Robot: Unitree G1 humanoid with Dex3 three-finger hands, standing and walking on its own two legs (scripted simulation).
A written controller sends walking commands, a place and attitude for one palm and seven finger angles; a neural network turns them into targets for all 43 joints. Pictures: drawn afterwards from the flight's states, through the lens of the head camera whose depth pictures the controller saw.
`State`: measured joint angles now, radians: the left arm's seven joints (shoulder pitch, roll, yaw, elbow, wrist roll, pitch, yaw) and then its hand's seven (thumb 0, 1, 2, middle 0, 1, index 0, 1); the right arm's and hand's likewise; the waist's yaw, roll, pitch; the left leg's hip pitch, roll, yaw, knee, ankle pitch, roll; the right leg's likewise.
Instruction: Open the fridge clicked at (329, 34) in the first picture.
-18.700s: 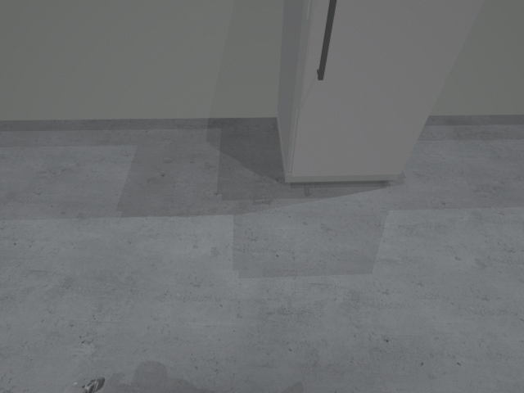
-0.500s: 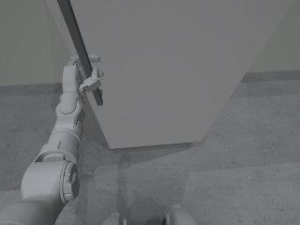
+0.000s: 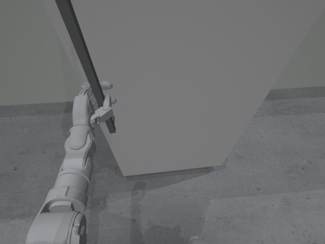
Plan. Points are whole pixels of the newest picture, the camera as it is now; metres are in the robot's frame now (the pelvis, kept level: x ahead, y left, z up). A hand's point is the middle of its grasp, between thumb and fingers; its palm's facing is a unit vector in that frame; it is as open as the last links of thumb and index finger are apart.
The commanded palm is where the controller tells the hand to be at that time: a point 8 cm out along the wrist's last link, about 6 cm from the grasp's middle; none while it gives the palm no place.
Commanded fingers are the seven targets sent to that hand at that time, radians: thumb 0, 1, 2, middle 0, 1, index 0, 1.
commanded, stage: pull the door a little, standing still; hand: left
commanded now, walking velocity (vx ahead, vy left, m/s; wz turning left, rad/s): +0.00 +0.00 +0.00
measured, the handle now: (96, 81) +0.48 +0.16 +0.12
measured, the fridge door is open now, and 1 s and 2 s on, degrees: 2 27 62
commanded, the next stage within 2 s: walk backward, drawing the door open in 0.20 s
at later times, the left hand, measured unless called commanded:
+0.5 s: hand (114, 145) +0.33 +0.10 +0.08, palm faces -0.04 -0.99 -0.14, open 5.7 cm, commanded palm +0.30 +0.16 +0.08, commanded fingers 0.00 0.90 0.90 -0.45 -1.40 -0.45 -1.40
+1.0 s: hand (141, 195) +0.22 +0.04 +0.08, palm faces +0.04 -0.98 -0.20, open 5.6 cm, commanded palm +0.18 +0.09 +0.08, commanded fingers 0.00 0.90 0.90 -0.45 -1.40 -0.45 -1.40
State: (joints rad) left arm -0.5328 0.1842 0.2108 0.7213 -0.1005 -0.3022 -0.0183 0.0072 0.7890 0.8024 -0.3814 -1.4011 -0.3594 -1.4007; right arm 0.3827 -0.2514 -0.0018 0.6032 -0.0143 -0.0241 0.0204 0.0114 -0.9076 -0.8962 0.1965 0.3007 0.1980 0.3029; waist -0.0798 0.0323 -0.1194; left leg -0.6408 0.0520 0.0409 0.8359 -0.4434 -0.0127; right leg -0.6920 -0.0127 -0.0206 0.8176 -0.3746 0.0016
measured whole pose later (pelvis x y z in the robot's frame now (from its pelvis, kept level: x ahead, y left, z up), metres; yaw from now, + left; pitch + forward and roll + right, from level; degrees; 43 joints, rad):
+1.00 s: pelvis -0.07 -0.08 +0.03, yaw +5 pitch -2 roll +1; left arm -0.01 0.12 -0.07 0.17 -0.01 -0.05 0.07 -0.01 0.70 0.76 -0.39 -1.30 -0.41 -1.40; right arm 0.19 -0.20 0.02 0.60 0.00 0.01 -0.11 0.01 -0.91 -0.90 0.20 0.30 0.20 0.30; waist -0.06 0.06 0.07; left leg -0.30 0.08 -0.07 0.52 -0.19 -0.02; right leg -0.33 0.02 -0.15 0.55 -0.18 -0.11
